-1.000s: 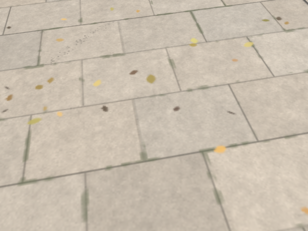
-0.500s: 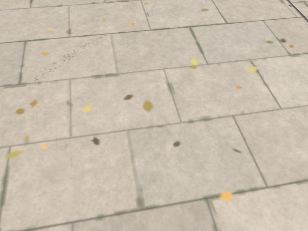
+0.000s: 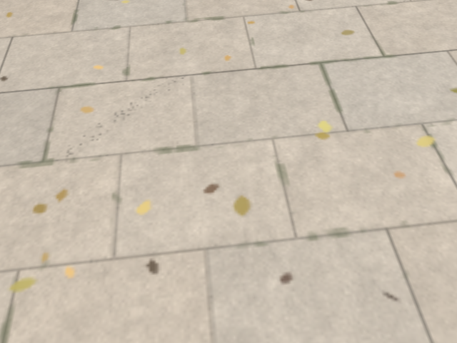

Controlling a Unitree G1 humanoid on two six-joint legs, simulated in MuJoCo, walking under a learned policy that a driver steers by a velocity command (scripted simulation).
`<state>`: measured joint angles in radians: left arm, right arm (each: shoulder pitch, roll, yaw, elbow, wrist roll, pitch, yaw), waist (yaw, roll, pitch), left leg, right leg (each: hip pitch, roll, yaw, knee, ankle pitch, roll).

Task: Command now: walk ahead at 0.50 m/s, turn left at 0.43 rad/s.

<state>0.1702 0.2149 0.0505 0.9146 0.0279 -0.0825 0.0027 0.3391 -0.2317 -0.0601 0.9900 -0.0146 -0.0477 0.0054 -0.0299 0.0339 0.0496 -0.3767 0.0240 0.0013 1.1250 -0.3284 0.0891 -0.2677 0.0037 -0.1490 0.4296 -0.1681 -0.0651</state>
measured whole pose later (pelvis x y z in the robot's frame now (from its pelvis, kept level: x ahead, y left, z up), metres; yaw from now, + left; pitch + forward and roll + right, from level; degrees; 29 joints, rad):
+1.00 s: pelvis +0.53 +0.13 -0.02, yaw +27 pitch +1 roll +0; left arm 0.06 0.23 0.03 0.76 0.04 -0.08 -0.01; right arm 0.43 -0.26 -0.05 0.96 0.01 -0.06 -0.02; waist -0.06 0.00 0.06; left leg -0.02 -0.12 -0.10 0.71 -0.44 0.08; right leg -0.45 0.01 -0.08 0.55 -0.10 -0.08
